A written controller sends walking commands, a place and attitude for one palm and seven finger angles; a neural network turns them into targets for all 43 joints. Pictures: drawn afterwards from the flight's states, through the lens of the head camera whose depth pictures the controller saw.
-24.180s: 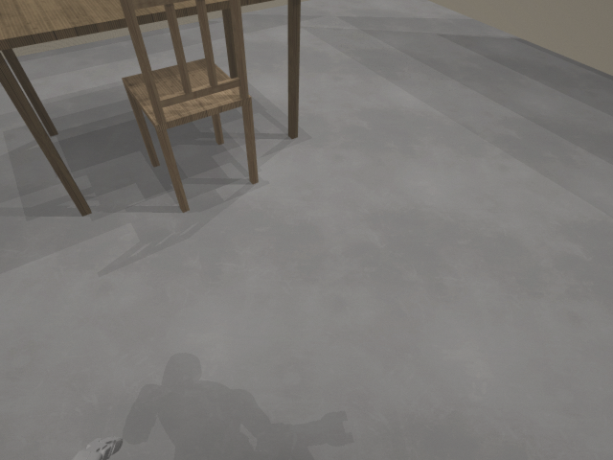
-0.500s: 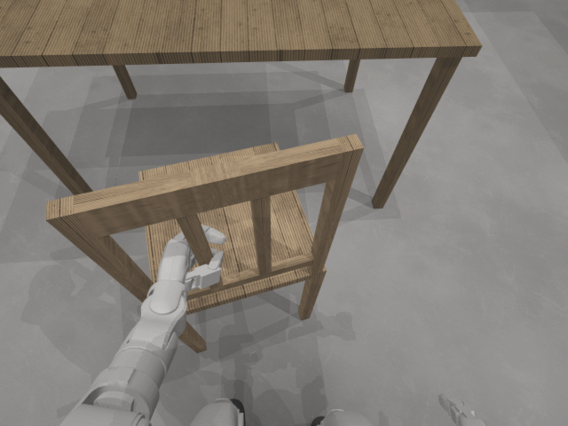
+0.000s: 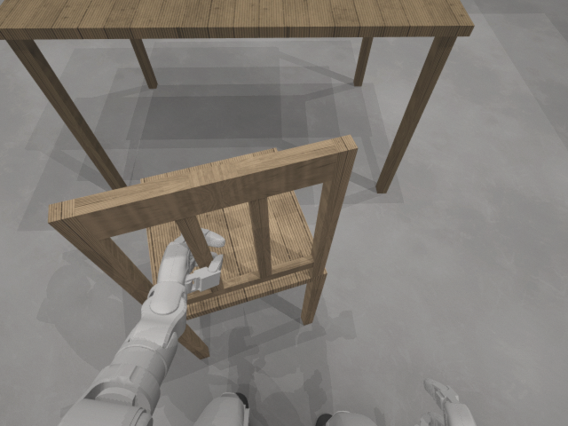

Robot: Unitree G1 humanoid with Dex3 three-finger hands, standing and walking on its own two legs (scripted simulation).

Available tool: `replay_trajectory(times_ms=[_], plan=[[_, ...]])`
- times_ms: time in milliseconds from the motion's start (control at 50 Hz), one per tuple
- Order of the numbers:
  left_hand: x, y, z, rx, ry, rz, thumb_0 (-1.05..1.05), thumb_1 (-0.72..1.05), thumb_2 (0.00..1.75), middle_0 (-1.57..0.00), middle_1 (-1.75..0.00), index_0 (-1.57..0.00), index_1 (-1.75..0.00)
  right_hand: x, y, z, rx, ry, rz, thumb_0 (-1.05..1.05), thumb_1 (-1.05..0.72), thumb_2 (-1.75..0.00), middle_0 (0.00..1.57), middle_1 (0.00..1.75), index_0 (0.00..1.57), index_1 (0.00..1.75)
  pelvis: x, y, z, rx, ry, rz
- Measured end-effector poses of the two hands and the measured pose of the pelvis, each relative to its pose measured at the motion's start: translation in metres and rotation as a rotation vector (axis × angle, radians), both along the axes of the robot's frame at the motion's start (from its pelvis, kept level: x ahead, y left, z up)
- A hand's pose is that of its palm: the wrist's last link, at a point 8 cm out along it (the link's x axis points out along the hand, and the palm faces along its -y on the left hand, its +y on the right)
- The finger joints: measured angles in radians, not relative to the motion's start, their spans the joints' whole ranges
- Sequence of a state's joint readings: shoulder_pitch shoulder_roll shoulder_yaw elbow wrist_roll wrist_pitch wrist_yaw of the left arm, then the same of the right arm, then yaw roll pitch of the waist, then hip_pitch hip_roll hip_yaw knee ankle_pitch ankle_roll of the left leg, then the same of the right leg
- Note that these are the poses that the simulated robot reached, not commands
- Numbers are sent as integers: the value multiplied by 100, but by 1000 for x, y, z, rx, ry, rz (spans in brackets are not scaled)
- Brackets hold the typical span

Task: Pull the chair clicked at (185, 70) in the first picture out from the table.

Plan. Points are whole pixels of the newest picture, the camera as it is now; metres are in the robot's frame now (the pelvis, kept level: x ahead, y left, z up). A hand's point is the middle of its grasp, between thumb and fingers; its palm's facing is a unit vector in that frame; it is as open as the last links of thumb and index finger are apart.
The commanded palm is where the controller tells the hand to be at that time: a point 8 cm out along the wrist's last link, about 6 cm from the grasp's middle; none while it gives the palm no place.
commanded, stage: step backward, pulling the chair out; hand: left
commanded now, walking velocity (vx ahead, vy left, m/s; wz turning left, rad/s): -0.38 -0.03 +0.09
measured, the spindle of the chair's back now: (203, 256) +0.37 +0.15 -0.07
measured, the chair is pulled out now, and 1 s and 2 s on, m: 0.39 0.64 0.69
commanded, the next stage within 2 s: stop walking, hand still on the chair in 0.72 s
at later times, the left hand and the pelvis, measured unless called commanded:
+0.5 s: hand (205, 355) +0.21 +0.12 -0.06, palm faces +0.02 -0.99 -0.16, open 5.4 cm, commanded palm +0.21 +0.17 -0.06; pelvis -0.12 -0.01 +0.01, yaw +3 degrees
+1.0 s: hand out of the picture +0.09 +0.11 -0.06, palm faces +0.02 -0.99 -0.16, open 5.4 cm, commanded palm +0.07 +0.16 -0.04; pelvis -0.23 -0.02 +0.00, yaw +3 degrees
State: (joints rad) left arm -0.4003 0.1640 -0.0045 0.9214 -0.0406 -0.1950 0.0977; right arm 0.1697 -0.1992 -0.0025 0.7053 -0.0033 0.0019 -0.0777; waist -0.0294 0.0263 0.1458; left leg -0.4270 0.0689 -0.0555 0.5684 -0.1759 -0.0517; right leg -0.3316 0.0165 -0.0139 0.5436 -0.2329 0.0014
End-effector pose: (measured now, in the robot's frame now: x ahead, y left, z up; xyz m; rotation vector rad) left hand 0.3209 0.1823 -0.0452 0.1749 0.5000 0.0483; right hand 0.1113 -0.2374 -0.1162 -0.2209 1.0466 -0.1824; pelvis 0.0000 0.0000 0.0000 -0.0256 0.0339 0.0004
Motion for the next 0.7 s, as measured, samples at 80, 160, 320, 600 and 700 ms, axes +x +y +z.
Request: replay_trajectory(times_ms=[80,160,320,600,700], plan=[[-22,-5,1,10,2,27,1,64,75,-24,-111,-50,-145,-25,-7,-9,39,9,-18,1,-90,-90,20,30,21,30,-25,-13,-1,-27,-19,9],[-44,-10,1,6,10,42,1,64,75,-24,-111,-50,-145,-53,-23,-8,7,30,-46,1,-90,-90,20,30,21,30,-44,-15,0,6,-10,21],[-84,-10,0,-14,7,0,1,65,74,-19,-115,-50,-145,-91,-36,2,-117,52,-6,1,-90,-90,20,30,20,30,-82,1,-2,24,17,90],[-147,-11,4,11,28,52,2,64,76,-22,-111,-50,-145,-154,-6,-10,72,72,32,1,-90,-90,20,30,21,30,-145,-27,5,-26,-19,32],[-168,-17,5,-1,42,76,2,65,75,-21,-110,-50,-145,-182,-28,-8,26,62,-21,1,-90,-90,20,30,21,30,-172,-29,4,11,-13,44]])
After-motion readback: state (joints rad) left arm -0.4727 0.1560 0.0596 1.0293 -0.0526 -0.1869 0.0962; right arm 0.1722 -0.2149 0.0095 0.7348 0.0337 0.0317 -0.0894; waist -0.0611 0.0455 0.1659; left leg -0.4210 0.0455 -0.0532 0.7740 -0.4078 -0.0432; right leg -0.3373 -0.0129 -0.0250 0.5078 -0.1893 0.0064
